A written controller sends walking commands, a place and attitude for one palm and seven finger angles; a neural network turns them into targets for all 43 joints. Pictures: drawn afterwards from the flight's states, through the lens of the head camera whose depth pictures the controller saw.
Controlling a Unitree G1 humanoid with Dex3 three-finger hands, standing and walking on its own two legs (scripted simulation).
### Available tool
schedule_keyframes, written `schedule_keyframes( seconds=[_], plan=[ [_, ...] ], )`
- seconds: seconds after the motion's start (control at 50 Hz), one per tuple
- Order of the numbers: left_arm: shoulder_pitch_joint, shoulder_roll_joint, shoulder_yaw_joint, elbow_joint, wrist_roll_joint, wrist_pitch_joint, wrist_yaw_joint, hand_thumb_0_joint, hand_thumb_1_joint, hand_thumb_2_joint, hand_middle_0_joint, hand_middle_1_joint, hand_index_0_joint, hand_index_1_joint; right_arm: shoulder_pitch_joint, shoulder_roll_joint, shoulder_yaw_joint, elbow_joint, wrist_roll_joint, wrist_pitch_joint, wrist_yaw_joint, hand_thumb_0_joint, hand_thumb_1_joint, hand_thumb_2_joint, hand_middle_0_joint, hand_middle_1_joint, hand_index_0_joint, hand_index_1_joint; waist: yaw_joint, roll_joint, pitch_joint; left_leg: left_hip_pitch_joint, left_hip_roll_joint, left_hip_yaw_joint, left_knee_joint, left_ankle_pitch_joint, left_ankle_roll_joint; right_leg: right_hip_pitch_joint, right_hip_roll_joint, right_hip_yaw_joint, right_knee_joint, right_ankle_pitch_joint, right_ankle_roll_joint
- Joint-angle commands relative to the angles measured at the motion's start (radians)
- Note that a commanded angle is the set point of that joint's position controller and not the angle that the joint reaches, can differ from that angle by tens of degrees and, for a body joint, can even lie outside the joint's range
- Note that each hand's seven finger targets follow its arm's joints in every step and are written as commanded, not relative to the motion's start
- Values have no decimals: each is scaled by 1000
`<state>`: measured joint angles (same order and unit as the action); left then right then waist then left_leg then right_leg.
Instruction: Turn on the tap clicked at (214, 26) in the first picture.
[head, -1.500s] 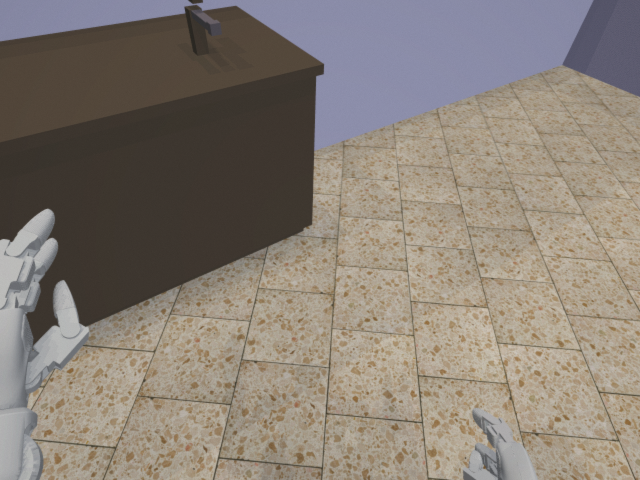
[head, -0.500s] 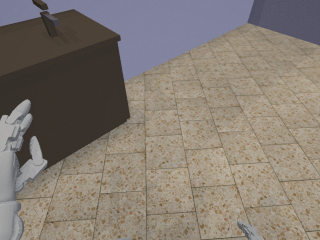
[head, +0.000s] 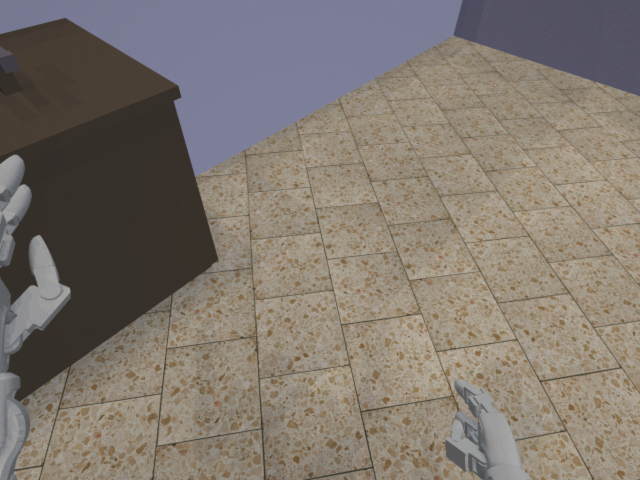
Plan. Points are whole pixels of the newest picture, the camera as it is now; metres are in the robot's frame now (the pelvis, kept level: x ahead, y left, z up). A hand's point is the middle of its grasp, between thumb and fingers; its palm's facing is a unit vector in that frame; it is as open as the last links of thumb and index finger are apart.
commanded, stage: walk to a spot facing it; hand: left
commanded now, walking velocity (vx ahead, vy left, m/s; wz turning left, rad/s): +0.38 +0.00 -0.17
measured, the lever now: (7, 61) +0.77 +0.64 +0.13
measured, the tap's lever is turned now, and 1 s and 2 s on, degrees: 0 0 0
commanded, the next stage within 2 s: turn to face it in 0.46 s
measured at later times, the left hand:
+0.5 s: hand (236, 159) +0.42 +0.12 +0.20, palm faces +0.31 -0.81 -0.49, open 7.5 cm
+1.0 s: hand (216, 130) +0.45 +0.15 +0.21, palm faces +0.58 -0.63 -0.51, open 7.4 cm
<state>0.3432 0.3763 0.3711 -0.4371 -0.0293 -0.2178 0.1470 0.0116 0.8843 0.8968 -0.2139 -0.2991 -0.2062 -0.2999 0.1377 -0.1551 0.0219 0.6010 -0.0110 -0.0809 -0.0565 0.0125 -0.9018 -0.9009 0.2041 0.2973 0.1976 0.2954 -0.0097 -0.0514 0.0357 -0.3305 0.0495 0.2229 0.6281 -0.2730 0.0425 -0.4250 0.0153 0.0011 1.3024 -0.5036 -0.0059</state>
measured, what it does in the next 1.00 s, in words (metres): walks ahead: right foot, then left foot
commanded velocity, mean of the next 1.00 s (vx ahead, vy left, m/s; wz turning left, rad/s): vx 0.15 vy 0.00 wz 0.36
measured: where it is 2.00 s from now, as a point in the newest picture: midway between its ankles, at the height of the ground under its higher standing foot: (362, 460)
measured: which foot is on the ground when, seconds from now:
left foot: down 0.00-0.28, up 0.30-0.64, down 0.66-1.00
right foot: up 0.00-0.26, down 0.28-0.66, up 0.68-0.98, down 1.00-1.00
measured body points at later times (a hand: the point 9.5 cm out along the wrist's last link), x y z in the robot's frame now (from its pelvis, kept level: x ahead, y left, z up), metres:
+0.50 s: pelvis +0.19 -0.09 +0.01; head +0.25 -0.09 +0.46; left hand +0.40 +0.17 +0.22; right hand +0.34 -0.35 -0.09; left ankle +0.19 +0.05 -0.64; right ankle +0.17 -0.17 -0.72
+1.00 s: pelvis +0.31 -0.13 +0.00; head +0.35 -0.13 +0.45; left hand +0.41 +0.18 +0.24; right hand +0.54 -0.26 -0.09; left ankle +0.32 +0.04 -0.72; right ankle +0.35 -0.25 -0.72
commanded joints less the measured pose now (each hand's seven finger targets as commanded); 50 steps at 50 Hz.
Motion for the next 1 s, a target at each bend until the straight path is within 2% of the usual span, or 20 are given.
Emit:
schedule_keyframes(
  seconds=[0.0, 0.1, 0.22, 0.24, 0.26, 0.28, 0.3, 0.38, 0.44, 0.52, 0.6, 0.62, 0.64, 0.66, 0.7, 0.78, 0.84, 0.94, 0.96, 0.98],
  plan=[
    [29, 186, 149, -351, 2, -85, 10, 0, 900, 900, -200, -300, -200, -300, -29, -149, -59, -127, 4, -70, -11, 0, -900, -900, 200, 300, 200, 300, 37, 213, -49, 53, 326, -314, -389, -164, 142, -187, -138, 1, -86, 107, 7],
    [81, 96, 106, -241, 3, -72, 3, 0, 900, 900, -200, -300, -200, -300, 5, -154, -65, -131, 11, -85, -8, 0, -900, -900, 200, 300, 200, 300, 2, 285, -38, -9, 284, -119, -416, -79, 87, -16, -123, -149, -420, 225, 43],
    [-47, 116, 72, -160, 20, -60, 7, 0, 900, 900, -200, -300, -200, -300, 19, -140, -67, -117, 17, -76, -30, 0, -900, -900, 200, 300, 200, 300, 26, 165, -101, 101, 200, -1, -23, 89, 35, 216, -25, -268, -766, 264, 36],
    [-74, 131, 68, -185, 26, -52, 9, 0, 900, 900, -200, -300, -200, -300, 25, -120, -64, -115, 23, -72, -25, 0, -900, -900, 200, 300, 200, 300, 31, 3, -157, 26, 136, 16, 244, 105, 17, 340, -103, -135, -837, 287, -11],
    [-88, 188, 96, -216, 36, -44, 17, 0, 900, 900, -200, -300, -200, -300, 2, -91, -61, -133, 25, -64, -24, 0, -900, -900, 200, 300, 200, 300, 34, -299, -197, -264, 16, -2, 554, -207, -20, 515, -344, 300, -901, 516, -125],
    [-54, 192, 114, -216, 27, -36, 23, 0, 900, 900, -200, -300, -200, -300, -33, -116, -52, -140, 21, -66, -22, 0, -900, -900, 200, 300, 200, 300, 50, -267, -212, -378, -5, -147, 702, -321, -28, 542, -452, 468, -934, 606, -186],
    [-108, 214, 122, -323, 21, -52, 27, 0, 900, 900, -200, -300, -200, -300, -37, -122, -54, -131, 15, -69, -16, 0, -900, -900, 200, 300, 200, 300, 32, -140, -211, -382, 41, -211, 754, -288, -41, 519, -481, 455, -944, 569, -202],
    [88, 247, 207, -424, 23, -84, 39, 0, 900, 900, -200, -300, -200, -300, -61, -125, -60, -107, 21, -24, 2, 0, -900, -900, 200, 300, 200, 300, 21, -22, -196, -380, 89, -240, 699, -159, -64, 457, -427, 145, -905, 637, -176],
    [173, 212, 225, -404, 5, -92, 45, 0, 900, 900, -200, -300, -200, -300, -30, -117, -66, -135, 18, 1, 4, 0, -900, -900, 200, 300, 200, 300, 3, -46, -163, -282, 96, -173, 422, -82, -70, 385, -387, -34, -916, 743, -145],
    [237, 171, 221, -339, -9, -90, 62, 0, 900, 900, -200, -300, -200, -300, -3, -106, -76, -170, 15, 5, 0, 0, -900, -900, 200, 300, 200, 300, 29, -118, -157, -182, 43, -41, 93, -45, -61, 437, -364, -119, -839, 899, -117],
    [161, 154, 164, -319, -8, -84, 66, 0, 900, 900, -200, -300, -200, -300, 49, -123, -99, -164, 11, 5, -24, 0, -900, -900, 200, 300, 200, 300, -34, 22, -236, 223, -34, 3, -167, 245, -35, 270, -282, -216, -460, 860, -3],
    [148, 158, 163, -333, -14, -94, 62, 0, 900, 900, -200, -300, -200, -300, 41, -140, -103, -170, 10, 1, -25, 0, -900, -900, 200, 300, 200, 300, -25, 204, -271, 376, 132, -248, -167, 512, 68, 95, -176, -220, -243, 430, 49],
    [128, 170, 163, -359, -23, -97, 58, 0, 900, 900, -200, -300, -200, -300, 38, -159, -99, -182, 18, -7, -15, 0, -900, -900, 200, 300, 200, 300, 1, 394, -289, 459, 400, -655, -155, 955, 236, -125, -64, -127, -40, -182, 79],
    [61, 214, 165, -350, 2, -90, 46, 0, 900, 900, -200, -300, -200, -300, 40, -155, -85, -175, 19, -14, 5, 0, -900, -900, 200, 300, 200, 300, -7, 291, -247, 417, 424, -718, -172, 908, 270, -194, -72, -13, 29, -203, 66],
    [-20, 203, 138, -390, 11, -82, 15, 0, 900, 900, -200, -300, -200, -300, -8, -163, -93, -148, 19, -24, 4, 0, -900, -900, 200, 300, 200, 300, -10, 232, -152, 273, 384, -624, -193, 705, 238, -203, -135, 25, -26, -132, 78],
    [86, 200, 159, -524, -13, -73, 18, 0, 900, 900, -200, -300, -200, -300, 1, -163, -93, -154, 22, -57, 21, 0, -900, -900, 200, 300, 200, 300, 16, 372, -168, 54, 200, -335, -231, 401, 105, 41, -86, -84, -319, 63, 82],
    [182, 161, 155, -467, -36, -50, 14, 0, 900, 900, -200, -300, -200, -300, 11, -151, -81, -158, 21, -71, 26, 0, -900, -900, 200, 300, 200, 300, 6, 394, -168, 10, 204, -351, -254, 336, 101, 103, -55, -121, -442, 95, 93],
    [109, 120, 139, -289, -35, -10, 3, 0, 900, 900, -200, -300, -200, -300, 23, -145, -77, -138, 31, -66, 11, 0, -900, -900, 200, 300, 200, 300, 19, 204, -158, 24, 166, -325, -80, 276, 37, 236, -39, -132, -824, 224, 99],
    [59, 128, 124, -268, -22, -1, 4, 0, 900, 900, -200, -300, -200, -300, 30, -130, -73, -135, 41, -63, 9, 0, -900, -900, 200, 300, 200, 300, 15, 58, -159, -12, 93, -254, 38, 106, -8, 275, -138, -62, -942, 374, 69],
    [36, 171, 123, -230, -16, 19, 13, 0, 900, 900, -200, -300, -200, -300, 29, -98, -65, -148, 39, -53, -2, 0, -900, -900, 200, 300, 200, 300, 0, -231, -138, -181, -41, -156, 270, -199, -69, 318, -375, 247, -982, 597, -31]
  ],
)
